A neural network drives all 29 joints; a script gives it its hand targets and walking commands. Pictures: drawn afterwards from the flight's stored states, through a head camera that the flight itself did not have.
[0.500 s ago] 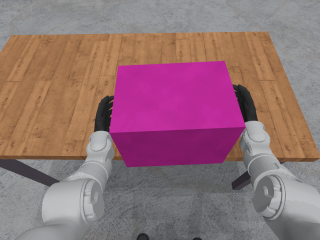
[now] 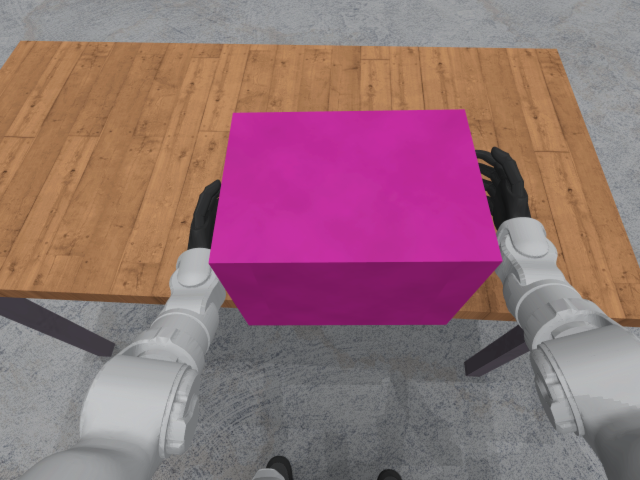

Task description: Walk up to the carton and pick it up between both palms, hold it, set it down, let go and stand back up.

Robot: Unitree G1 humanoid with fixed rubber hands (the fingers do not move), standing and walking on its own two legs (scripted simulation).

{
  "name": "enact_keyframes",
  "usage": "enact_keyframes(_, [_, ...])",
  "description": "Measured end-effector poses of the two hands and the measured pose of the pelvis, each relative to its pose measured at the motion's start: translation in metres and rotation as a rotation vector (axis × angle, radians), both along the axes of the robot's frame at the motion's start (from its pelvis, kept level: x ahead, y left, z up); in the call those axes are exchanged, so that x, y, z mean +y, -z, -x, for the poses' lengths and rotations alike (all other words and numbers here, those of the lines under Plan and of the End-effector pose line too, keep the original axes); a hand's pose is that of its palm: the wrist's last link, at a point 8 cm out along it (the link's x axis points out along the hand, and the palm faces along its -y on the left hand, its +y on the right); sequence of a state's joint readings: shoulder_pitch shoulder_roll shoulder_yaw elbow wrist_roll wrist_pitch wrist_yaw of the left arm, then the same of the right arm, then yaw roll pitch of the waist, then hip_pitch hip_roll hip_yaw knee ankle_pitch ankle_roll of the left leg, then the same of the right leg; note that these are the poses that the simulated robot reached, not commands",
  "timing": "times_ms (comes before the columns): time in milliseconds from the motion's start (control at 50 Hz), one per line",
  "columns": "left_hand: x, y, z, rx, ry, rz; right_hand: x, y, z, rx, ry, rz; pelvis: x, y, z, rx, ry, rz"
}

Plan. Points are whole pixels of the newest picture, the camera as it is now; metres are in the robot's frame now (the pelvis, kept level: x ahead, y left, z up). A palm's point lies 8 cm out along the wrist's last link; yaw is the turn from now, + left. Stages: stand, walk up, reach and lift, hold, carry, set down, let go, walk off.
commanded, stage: set down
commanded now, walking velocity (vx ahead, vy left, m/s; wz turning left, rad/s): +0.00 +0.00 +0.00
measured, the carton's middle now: (347, 226) +0.44 +0.01 +0.01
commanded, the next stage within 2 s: none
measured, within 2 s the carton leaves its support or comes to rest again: neither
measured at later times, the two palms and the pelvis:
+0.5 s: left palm (174, 225) +0.41 +0.22 +0.05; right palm (562, 212) +0.42 -0.23 +0.08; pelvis -0.03 +0.01 -0.01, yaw +0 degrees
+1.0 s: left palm (142, 221) +0.39 +0.24 +0.09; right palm (589, 213) +0.40 -0.23 +0.10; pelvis -0.03 +0.00 +0.01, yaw +2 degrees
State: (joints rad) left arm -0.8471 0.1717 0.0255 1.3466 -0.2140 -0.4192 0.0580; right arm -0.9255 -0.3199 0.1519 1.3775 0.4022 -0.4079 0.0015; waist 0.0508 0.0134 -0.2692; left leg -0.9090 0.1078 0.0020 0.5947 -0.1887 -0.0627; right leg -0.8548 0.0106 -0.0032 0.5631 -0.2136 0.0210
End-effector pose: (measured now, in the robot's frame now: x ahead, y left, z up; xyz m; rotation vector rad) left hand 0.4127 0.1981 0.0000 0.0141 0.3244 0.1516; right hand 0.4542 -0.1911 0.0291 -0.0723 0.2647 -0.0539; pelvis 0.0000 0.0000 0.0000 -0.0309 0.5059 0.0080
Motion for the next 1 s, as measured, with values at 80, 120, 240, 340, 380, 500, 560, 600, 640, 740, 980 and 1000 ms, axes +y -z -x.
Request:
enact_keyframes(80, [0.006, -0.003, 0.0, -0.017, -0.017, 0.004, -0.001, -0.001, 0.006, -0.014, 0.006, -0.019, -0.001, 0.002, 0.005, 0.018, 0.005, 0.002])
enact_keyframes(120, [0.013, -0.011, -0.002, -0.028, -0.028, -0.003, -0.005, -0.005, 0.008, -0.018, 0.019, -0.019, 0.0, 0.002, 0.008, 0.02, 0.006, 0.001])
enact_keyframes(240, [0.031, -0.047, -0.007, -0.075, -0.037, -0.033, -0.018, -0.028, 0.013, -0.031, 0.037, -0.003, 0.005, 0.005, 0.015, -0.002, 0.009, 0.0])
enact_keyframes(340, [0.033, -0.063, -0.003, -0.056, -0.016, -0.043, -0.028, -0.042, 0.022, 0.0, 0.039, 0.006, 0.008, 0.005, 0.02, -0.043, 0.007, -0.001])
enact_keyframes(380, [0.03, -0.063, -0.001, -0.041, -0.005, -0.042, -0.031, -0.046, 0.025, 0.011, 0.035, 0.011, 0.009, 0.006, 0.023, -0.056, 0.006, -0.002])
enact_keyframes(500, [0.023, -0.052, 0.007, -0.007, 0.018, -0.031, -0.035, -0.048, 0.032, 0.023, 0.018, 0.019, 0.008, 0.008, 0.031, -0.077, 0.008, -0.003])
enact_keyframes(560, [0.023, -0.045, 0.015, -0.005, 0.02, -0.02, -0.036, -0.046, 0.037, 0.016, 0.007, 0.019, 0.007, 0.007, 0.033, -0.084, 0.009, -0.003])
enact_keyframes(600, [0.027, -0.042, 0.021, -0.002, 0.01, -0.018, -0.036, -0.044, 0.041, 0.016, 0.003, 0.015, 0.006, 0.006, 0.034, -0.089, 0.009, -0.004])
enact_keyframes(640, [0.033, -0.042, 0.027, -0.001, -0.005, -0.02, -0.035, -0.043, 0.044, 0.015, -0.002, 0.007, 0.006, 0.005, 0.035, -0.095, 0.006, -0.004])
enact_keyframes(740, [0.049, -0.054, 0.037, -0.009, -0.033, -0.039, -0.035, -0.047, 0.05, 0.007, -0.01, -0.011, 0.005, 0.002, 0.035, -0.116, -0.008, -0.002])
enact_keyframes(980, [0.045, -0.087, 0.026, -0.013, -0.007, -0.053, -0.043, -0.072, 0.052, 0.026, 0.008, -0.007, 0.003, -0.004, 0.032, -0.176, -0.029, -0.011])
enact_keyframes(1000, [0.042, -0.087, 0.024, -0.014, 0.0, -0.05, -0.043, -0.075, 0.05, 0.022, 0.008, -0.004, 0.003, -0.005, 0.031, -0.182, -0.028, -0.012])
